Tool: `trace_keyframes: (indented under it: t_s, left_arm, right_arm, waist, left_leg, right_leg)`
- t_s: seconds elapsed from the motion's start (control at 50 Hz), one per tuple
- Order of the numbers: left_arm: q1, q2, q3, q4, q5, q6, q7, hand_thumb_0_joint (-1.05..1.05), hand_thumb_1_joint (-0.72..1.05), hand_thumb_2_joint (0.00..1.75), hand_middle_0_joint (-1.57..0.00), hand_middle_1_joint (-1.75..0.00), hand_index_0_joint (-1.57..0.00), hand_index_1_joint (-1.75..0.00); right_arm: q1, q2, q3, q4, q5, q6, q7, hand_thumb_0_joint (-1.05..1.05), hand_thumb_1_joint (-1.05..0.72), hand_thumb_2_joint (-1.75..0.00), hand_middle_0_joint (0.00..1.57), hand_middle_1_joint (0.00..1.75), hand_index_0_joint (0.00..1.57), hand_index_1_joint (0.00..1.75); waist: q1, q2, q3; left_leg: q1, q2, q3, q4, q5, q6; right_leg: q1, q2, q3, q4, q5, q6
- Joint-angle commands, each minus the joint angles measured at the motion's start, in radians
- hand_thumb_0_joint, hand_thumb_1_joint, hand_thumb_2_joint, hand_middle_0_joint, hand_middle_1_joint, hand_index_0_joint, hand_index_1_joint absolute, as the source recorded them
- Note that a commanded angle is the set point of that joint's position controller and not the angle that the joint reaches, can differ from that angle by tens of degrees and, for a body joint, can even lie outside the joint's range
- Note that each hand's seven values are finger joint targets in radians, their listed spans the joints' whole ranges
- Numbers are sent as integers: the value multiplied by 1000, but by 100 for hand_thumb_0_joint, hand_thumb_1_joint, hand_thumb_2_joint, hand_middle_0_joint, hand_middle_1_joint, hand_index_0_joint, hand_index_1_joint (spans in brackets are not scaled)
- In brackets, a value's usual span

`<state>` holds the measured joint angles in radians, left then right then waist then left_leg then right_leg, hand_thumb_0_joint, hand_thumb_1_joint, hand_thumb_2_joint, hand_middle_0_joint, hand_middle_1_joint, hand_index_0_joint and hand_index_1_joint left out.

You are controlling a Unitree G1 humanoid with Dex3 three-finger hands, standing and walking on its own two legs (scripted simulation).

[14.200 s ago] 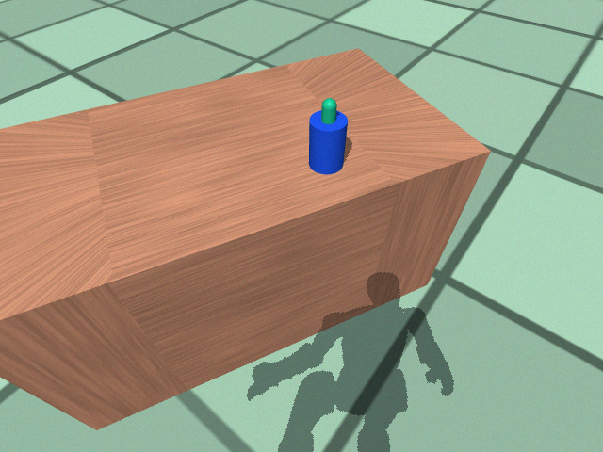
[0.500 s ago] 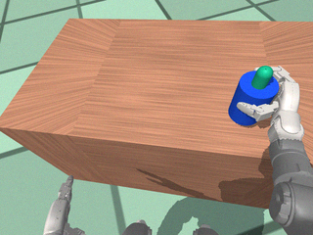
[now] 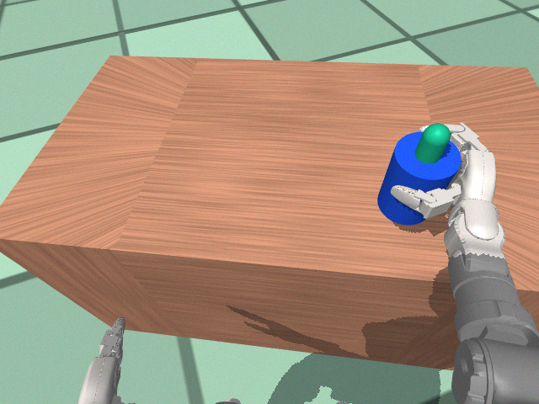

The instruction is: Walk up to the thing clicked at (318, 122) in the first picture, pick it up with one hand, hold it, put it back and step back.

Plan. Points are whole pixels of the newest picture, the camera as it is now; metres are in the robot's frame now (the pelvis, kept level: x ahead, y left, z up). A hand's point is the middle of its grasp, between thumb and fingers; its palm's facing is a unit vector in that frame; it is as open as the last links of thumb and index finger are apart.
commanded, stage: lift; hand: right
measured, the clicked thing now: (419, 170) +0.44 -0.18 +0.09
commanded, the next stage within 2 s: hold in 1.02 s
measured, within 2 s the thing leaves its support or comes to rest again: neither
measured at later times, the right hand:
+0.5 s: hand (441, 169) +0.38 -0.17 +0.16, palm faces +0.17 +0.98 -0.01, open 11.7 cm
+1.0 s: hand (455, 181) +0.34 -0.16 +0.19, palm faces +0.18 +0.98 -0.03, open 11.7 cm
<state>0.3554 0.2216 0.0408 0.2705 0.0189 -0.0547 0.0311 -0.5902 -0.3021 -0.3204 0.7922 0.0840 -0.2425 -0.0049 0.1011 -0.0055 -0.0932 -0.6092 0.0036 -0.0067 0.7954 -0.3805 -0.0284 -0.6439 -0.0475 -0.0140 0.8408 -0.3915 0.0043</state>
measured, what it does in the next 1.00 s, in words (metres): stands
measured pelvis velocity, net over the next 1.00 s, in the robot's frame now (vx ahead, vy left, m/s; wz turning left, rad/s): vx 0.00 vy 0.02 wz -0.02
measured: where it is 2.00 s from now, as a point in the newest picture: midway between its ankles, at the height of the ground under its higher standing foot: outside the picture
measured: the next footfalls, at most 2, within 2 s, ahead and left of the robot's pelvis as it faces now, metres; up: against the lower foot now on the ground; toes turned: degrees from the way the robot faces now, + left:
none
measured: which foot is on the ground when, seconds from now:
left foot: down 0.00-1.00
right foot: down 0.00-1.00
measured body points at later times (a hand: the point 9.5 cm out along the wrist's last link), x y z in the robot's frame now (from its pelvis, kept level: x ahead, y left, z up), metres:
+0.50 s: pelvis +0.00 +0.01 +0.02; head +0.00 +0.02 +0.47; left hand +0.17 +0.27 -0.03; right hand +0.37 -0.22 +0.17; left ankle +0.00 +0.14 -0.70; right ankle +0.01 -0.12 -0.70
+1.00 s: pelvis +0.00 +0.02 +0.03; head -0.02 +0.04 +0.48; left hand +0.17 +0.27 -0.04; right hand +0.32 -0.21 +0.19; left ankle +0.00 +0.14 -0.70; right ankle +0.01 -0.12 -0.70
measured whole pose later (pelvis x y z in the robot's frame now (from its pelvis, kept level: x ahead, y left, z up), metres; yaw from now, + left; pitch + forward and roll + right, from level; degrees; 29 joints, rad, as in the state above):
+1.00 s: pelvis +0.00 +0.02 +0.03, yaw -1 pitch -1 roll +0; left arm 0.28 0.21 0.06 0.50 -0.02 -0.11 0.10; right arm -0.25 -0.22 -0.20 0.09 0.18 0.22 -0.02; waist 0.01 -0.04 -0.03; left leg -0.25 0.02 0.01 0.58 -0.30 -0.01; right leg -0.26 -0.03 -0.01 0.56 -0.27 0.02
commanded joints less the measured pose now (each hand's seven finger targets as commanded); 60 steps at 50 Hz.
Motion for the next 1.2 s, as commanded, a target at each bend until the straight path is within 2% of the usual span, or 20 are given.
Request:
trace_keyframes:
  t_s: [0.0,0.04,0.08,0.16,0.18,0.22,0.3,0.48,0.64,0.66,0.78,0.84,0.9,0.94,0.98,1.06,1.08,1.12,1.14,1.18]
  left_arm:
    - [24,92,61,-84,-16,-53,21,0,-55,6,-4,-5,-4,-5]
    - [1,125,81,-51,-24,-61,27,0,-54,6,-4,-5,-4,-5]
    - [-118,123,75,-164,-25,-75,37,0,-55,5,-4,-5,-4,-5]
    - [-46,138,95,-36,-33,-66,46,0,-55,6,-4,-5,-4,-5]
    - [-69,152,99,-30,-31,-62,49,0,-54,5,-3,-5,-3,-5]
    - [-90,132,92,-37,-33,-65,52,0,-54,5,-4,-5,-4,-5]
    - [-126,108,60,-43,-42,-72,56,0,-54,5,-4,-5,-4,-5]
    - [-100,134,101,-25,-48,-75,68,0,-53,4,-3,-5,-4,-4]
    - [-174,105,71,8,-45,-92,64,0,-55,5,-3,-4,-3,-5]
    - [-170,116,78,23,-45,-91,68,0,-55,5,-3,-4,-3,-5]
    - [-162,91,51,27,-42,-101,77,0,-55,6,-3,-4,-3,-5]
    - [-180,145,90,11,-42,-106,84,0,-55,5,-3,-5,-3,-5]
    - [-145,87,60,103,-43,-103,75,0,-54,5,-4,-5,-4,-5]
    - [-196,147,104,41,-43,-121,80,0,-55,6,-4,-5,-3,-5]
    - [-182,80,35,71,-41,-118,67,0,-55,5,-4,-5,-4,-5]
    - [-239,141,96,65,-41,-130,74,0,-55,6,-4,-5,-4,-5]
    - [-193,98,64,132,-41,-128,70,0,-55,5,-4,-5,-4,-5]
    - [-237,111,72,82,-42,-138,72,0,-54,5,-4,-5,-4,-5]
    - [-221,134,96,108,-42,-135,75,0,-54,5,-4,-5,-4,-5]
    - [-230,124,81,91,-41,-135,71,0,-54,5,-4,-5,-4,-5]
  right_arm:
    - [-503,-179,16,-415,31,-72,-12,0,-1,-132,124,145,130,145]
    - [-328,-132,13,-288,51,-24,-5,0,1,-129,122,142,127,142]
    - [-557,-210,21,-635,46,-41,-10,0,-1,-130,123,143,129,143]
    - [-300,-125,27,-462,68,44,-14,0,0,-128,122,141,127,141]
    - [-301,-175,-4,-521,67,53,-16,0,1,-128,123,142,128,142]
    - [-409,-154,35,-646,70,62,-14,0,1,-131,123,144,129,144]
    - [-285,-124,38,-640,84,120,-13,0,2,-132,124,145,130,145]
    - [-230,-126,35,-824,102,214,-18,0,7,-128,121,142,127,142]
    - [-205,-84,64,-963,111,278,-17,0,11,-128,119,142,126,142]
    - [-143,-118,18,-892,111,292,-21,0,9,-128,119,142,126,142]
    - [-177,-78,63,-1028,118,318,-23,0,10,-128,119,142,125,142]
    - [-104,-133,3,-963,114,349,-27,0,7,-128,119,141,126,141]
    - [-133,-64,66,-1007,118,364,-18,0,9,-128,118,141,125,141]
    - [-94,-114,12,-984,116,379,-18,0,6,-127,117,139,124,139]
    - [-119,-80,54,-1038,113,383,-13,0,6,-128,118,141,125,141]
    - [-119,-112,23,-1068,119,401,-13,0,7,-126,116,138,122,138]
    - [-126,-78,54,-1085,120,406,-8,0,6,-126,116,138,123,138]
    - [-121,-73,52,-1107,122,411,-10,0,8,-127,116,139,123,139]
    - [-97,-120,5,-1066,120,419,-17,0,8,-126,117,138,123,139]
    - [-87,-100,27,-1092,119,430,-16,0,9,-128,118,140,125,140]
  waist:
    - [-25,-128,-393]
    - [-28,-40,-291]
    - [-42,-126,-466]
    - [-47,-16,-309]
    - [-62,-31,-314]
    - [-50,-85,-358]
    - [-73,0,-284]
    - [-74,-17,-226]
    - [-88,-21,-222]
    - [-93,2,-221]
    - [-84,-6,-215]
    - [-86,21,-201]
    - [-81,-32,-134]
    - [-81,5,-185]
    - [-93,-13,-164]
    - [-93,-2,-196]
    - [-95,-16,-156]
    - [-93,-17,-177]
    - [-98,-12,-181]
    - [-105,-4,-170]
  left_leg:
    - [175,-27,41,-109,330,32]
    - [187,-26,44,-139,300,24]
    - [233,-22,39,-134,337,28]
    - [262,-21,49,-160,392,21]
    - [268,-20,51,-166,394,20]
    - [263,-18,44,-175,389,22]
    - [310,-12,48,-206,368,14]
    - [319,-1,40,-258,314,11]
    - [355,8,32,-287,296,10]
    - [366,4,36,-288,304,8]
    - [366,3,41,-299,309,11]
    - [375,4,44,-313,315,5]
    - [341,2,47,-321,272,12]
    - [360,-1,52,-321,291,9]
    - [369,-2,56,-321,296,12]
    - [393,9,46,-334,306,7]
    - [373,7,46,-334,294,10]
    - [390,5,49,-340,279,11]
    - [394,4,52,-339,290,11]
    - [404,4,55,-343,292,10]
  right_leg:
    - [342,29,3,-138,340,-1]
    - [299,28,2,-165,285,-10]
    - [400,25,0,-172,337,-2]
    - [371,25,0,-197,396,-6]
    - [378,23,0,-207,405,-5]
    - [452,23,-3,-208,420,-2]
    - [419,31,-9,-237,357,-12]
    - [459,42,-17,-286,284,-14]
    - [468,47,-17,-308,263,-15]
    - [468,45,-15,-312,271,-17]
    - [509,45,-14,-324,281,-15]
    - [510,46,-14,-332,286,-19]
    - [499,44,-12,-353,245,-14]
    - [527,40,-7,-353,266,-15]
    - [509,42,-8,-358,273,-13]
    - [527,50,-12,-353,280,-17]
    - [523,49,-12,-356,272,-15]
    - [527,48,-9,-366,260,-13]
    - [527,48,-8,-362,270,-15]
    - [523,48,-8,-369,272,-14]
